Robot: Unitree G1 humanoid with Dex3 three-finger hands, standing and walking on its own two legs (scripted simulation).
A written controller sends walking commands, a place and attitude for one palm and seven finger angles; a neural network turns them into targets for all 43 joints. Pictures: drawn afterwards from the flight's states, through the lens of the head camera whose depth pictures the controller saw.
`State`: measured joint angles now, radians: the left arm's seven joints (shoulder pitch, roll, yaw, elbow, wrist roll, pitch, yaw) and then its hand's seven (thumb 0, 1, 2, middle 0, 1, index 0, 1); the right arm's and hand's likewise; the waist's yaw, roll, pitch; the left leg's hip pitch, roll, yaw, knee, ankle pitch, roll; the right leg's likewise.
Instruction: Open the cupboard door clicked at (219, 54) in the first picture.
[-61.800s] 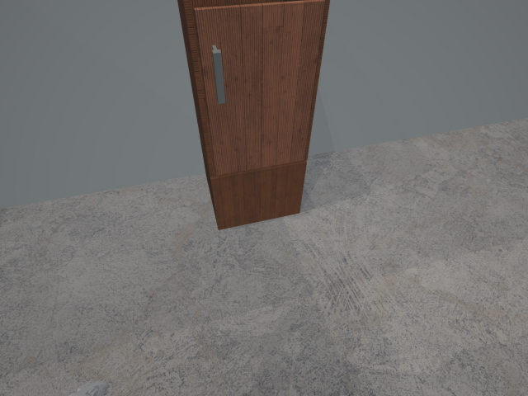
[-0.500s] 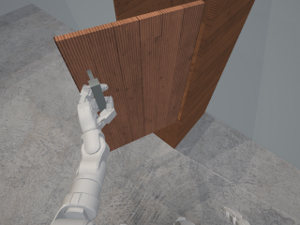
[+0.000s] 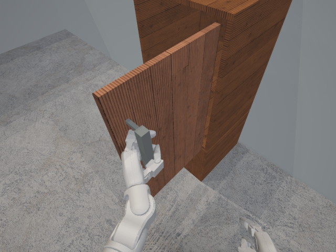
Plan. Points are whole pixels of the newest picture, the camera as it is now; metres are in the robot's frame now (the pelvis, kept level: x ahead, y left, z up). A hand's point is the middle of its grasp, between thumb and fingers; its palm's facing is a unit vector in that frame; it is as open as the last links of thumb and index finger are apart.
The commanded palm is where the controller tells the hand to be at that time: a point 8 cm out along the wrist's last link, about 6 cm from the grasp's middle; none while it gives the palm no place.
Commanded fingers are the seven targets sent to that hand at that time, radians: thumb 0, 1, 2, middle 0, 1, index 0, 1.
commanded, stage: open thumb and fingers to let go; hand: left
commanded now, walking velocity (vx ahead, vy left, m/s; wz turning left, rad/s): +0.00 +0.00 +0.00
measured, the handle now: (140, 145) +0.35 +0.08 +0.06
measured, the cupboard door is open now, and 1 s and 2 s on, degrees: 91 88 93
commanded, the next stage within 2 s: slide the hand sideways off the handle in 0.88 s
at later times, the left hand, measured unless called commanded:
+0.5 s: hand (153, 156) +0.32 +0.05 +0.07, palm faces +0.34 -0.94 -0.03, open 11.1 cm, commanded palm +0.28 +0.08 +0.06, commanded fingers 0.00 -0.50 0.30 -0.29 -1.15 -0.29 -1.15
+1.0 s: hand (152, 156) +0.32 +0.05 +0.07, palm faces +0.31 -0.95 -0.04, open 15.0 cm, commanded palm +0.27 +0.08 +0.06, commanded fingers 0.00 -0.50 0.30 -0.15 -0.30 -0.15 -0.30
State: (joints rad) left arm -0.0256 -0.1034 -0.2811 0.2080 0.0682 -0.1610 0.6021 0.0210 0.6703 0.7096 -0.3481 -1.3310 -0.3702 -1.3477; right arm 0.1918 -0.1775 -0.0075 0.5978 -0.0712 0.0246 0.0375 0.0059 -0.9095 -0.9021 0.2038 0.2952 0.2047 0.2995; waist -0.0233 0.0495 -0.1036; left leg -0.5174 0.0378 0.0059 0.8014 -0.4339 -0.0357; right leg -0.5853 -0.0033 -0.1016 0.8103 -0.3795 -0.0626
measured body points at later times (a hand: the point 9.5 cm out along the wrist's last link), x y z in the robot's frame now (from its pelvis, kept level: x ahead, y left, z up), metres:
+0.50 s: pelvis -0.02 +0.00 +0.00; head +0.01 -0.03 +0.44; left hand +0.30 +0.09 +0.07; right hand +0.14 -0.22 -0.12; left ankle -0.02 +0.14 -0.70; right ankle +0.02 -0.08 -0.70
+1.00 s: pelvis -0.03 +0.02 -0.01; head +0.00 +0.00 +0.44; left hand +0.30 +0.10 +0.07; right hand +0.14 -0.19 -0.12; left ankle -0.02 +0.14 -0.70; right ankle +0.02 -0.08 -0.70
